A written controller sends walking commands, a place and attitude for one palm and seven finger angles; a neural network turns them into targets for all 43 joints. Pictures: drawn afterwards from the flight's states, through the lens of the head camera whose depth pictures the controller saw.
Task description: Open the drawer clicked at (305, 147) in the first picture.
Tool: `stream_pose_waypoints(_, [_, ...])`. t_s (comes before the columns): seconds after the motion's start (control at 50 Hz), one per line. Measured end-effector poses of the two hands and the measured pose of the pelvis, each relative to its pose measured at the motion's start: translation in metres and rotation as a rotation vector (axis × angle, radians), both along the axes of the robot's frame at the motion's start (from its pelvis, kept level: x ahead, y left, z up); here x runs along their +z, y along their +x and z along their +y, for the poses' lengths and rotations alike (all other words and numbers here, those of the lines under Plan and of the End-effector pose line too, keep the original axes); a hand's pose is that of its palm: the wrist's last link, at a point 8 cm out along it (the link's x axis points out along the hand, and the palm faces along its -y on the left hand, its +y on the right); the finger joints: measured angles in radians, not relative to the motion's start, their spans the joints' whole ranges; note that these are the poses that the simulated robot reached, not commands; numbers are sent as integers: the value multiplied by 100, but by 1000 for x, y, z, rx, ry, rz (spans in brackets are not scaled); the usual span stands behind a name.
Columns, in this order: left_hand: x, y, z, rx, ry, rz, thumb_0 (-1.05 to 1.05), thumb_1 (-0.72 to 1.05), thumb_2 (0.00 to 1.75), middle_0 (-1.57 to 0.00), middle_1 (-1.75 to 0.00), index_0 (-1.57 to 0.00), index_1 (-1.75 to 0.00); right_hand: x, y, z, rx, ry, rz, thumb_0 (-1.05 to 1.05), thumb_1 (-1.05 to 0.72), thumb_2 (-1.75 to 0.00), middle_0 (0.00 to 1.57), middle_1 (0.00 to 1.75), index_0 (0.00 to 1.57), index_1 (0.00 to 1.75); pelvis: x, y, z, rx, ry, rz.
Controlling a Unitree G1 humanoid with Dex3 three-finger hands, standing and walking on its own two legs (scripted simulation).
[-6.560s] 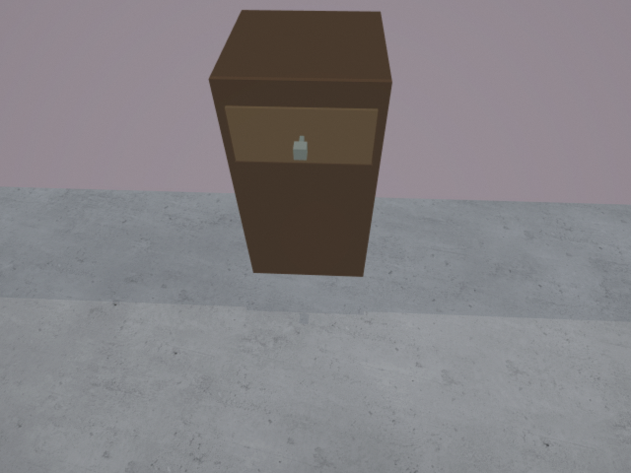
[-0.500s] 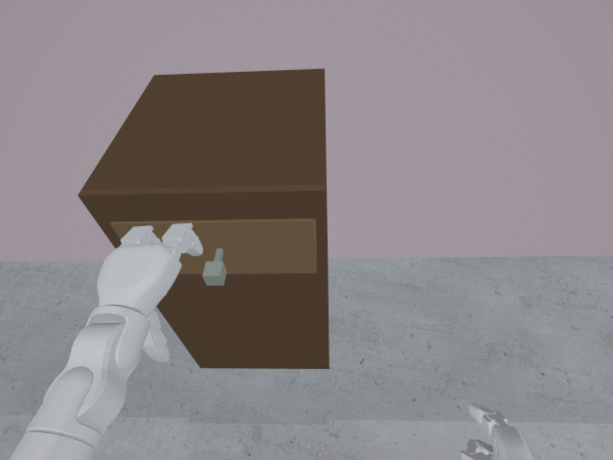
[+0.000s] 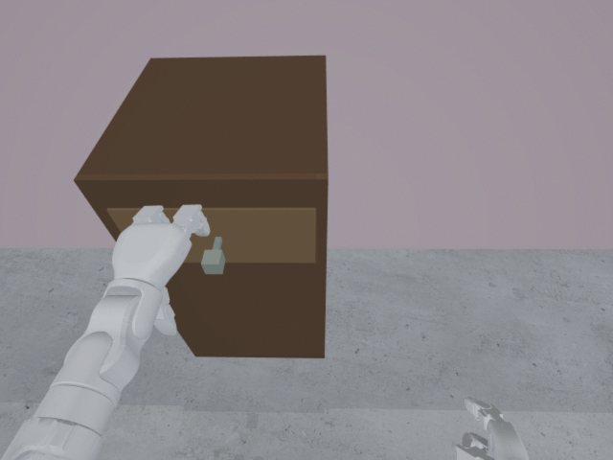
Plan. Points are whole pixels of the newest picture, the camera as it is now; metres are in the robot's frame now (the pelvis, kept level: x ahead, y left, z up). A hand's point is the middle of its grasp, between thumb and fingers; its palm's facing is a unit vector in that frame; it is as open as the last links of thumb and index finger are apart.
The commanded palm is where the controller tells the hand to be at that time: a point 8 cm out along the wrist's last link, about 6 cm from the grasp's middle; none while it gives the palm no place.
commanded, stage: move the hooked fingers above the handle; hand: left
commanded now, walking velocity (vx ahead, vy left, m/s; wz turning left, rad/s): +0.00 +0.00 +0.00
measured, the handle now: (215, 254) +0.48 +0.24 -0.11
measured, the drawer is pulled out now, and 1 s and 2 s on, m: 0.00 0.00 0.00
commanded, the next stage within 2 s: none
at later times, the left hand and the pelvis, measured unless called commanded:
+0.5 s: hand (182, 258) +0.38 +0.24 +0.01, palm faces +0.01 -0.03 -1.00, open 13.9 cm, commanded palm +0.36 +0.22 +0.07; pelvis +0.01 +0.00 -0.01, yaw -1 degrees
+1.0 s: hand (200, 261) +0.41 +0.23 -0.04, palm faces -0.12 -0.02 -0.99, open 13.9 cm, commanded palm +0.41 +0.22 +0.02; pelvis +0.01 -0.01 -0.03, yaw -1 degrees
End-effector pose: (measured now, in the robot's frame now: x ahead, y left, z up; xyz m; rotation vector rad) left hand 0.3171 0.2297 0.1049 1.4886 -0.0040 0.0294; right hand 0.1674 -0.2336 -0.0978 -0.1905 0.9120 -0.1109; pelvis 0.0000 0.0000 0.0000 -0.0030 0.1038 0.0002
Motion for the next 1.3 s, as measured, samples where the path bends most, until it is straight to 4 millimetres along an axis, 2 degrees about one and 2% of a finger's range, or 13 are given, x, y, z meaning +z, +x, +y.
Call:
stream_pose_waypoints(0.12, [-4, 22, 6, 77, 16, -6, 0, -49, 30, -32, -120, -32, -120, -14, -18, -4, -39, 21, 66, 1, -91, -90, 20, 30, 20, 30, -3, 4, 3, -5, -1, 37])
stream_pose_waypoints(0.26, [-29, 31, -12, 43, -9, 85, 0, -49, 30, -32, -120, -32, -120, -21, -36, -10, -88, 19, 126, 1, -91, -90, 20, 30, 20, 30, -4, 12, 3, -20, 1, 54])
stream_pose_waypoints(0.34, [-34, 34, -15, 5, -6, 57, 0, -49, 30, -32, -120, -32, -120, -20, -42, -16, -111, -1, 140, 1, -91, -90, 20, 30, 20, 30, -6, 15, 1, -26, 2, 65])
stream_pose_waypoints(0.44, [-32, 41, -4, 47, 27, -1, 0, -49, 30, -32, -120, -32, -120, -24, -44, -23, -118, -7, 149, 1, -91, -90, 20, 30, 20, 30, -9, 15, 0, -22, -1, 83])
stream_pose_waypoints(0.54, [-42, 47, 6, 124, 52, 52, 0, -49, 30, -32, -120, -32, -120, -28, -45, -26, -120, -2, 160, 1, -91, -90, 20, 30, 20, 30, -10, 14, -2, -16, -2, 100])
stream_pose_waypoints(0.64, [-58, 54, -11, 66, 23, 120, 0, -49, 30, -32, -120, -32, -120, -29, -47, -28, -125, -16, 167, 1, -91, -90, 20, 30, 20, 30, -12, 14, -3, -8, -3, 111])
stream_pose_waypoints(0.74, [-61, 68, -28, -29, 9, 65, 0, -49, 30, -32, -120, -32, -120, -32, -54, -32, -142, -36, 176, 1, -91, -90, 20, 30, 20, 30, -18, 13, -5, -14, -3, 138])
stream_pose_waypoints(0.84, [-60, 82, -16, 34, 58, -10, 0, -49, 30, -32, -120, -32, -120, -43, -68, -34, -157, -28, 210, 1, -91, -90, 20, 30, 20, 30, -25, 11, -6, -25, -3, 175])
stream_pose_waypoints(0.96, [-80, 83, 2, 156, 98, 107, 0, -49, 30, -32, -120, -32, -120, -52, -92, -33, -174, -7, 289, 1, -91, -90, 20, 30, 20, 30, -26, 9, -6, -23, -5, 195])
stream_pose_waypoints(1.04, [-91, 86, -11, 86, 40, 166, 0, -49, 30, -32, -120, -32, -120, -51, -107, -34, -190, -35, 327, 1, -91, -90, 20, 30, 20, 30, -27, 9, -6, -16, -10, 199])
stream_pose_waypoints(1.14, [-91, 100, -33, -55, 16, 70, 0, -49, 30, -33, -120, -32, -120, -52, -122, -39, -216, -77, 343, 1, -91, -90, 20, 30, 20, 30, -35, 6, -4, -15, -19, 231])
stream_pose_waypoints(1.2, [-91, 111, -33, -47, 27, -6, 0, -49, 30, -34, -121, -32, -120, -59, -129, -41, -222, -82, 357, 0, -91, -90, 20, 30, 20, 30, -43, 2, -2, -22, -20, 258])
stream_pose_waypoints(1.3, [-94, 110, -38, 8, 59, -55, 0, -49, 30, -39, -127, -32, -121, -70, -140, -35, -218, -44, 389, 0, -91, -90, 20, 30, 20, 30, -47, -4, 2, -35, -16, 273])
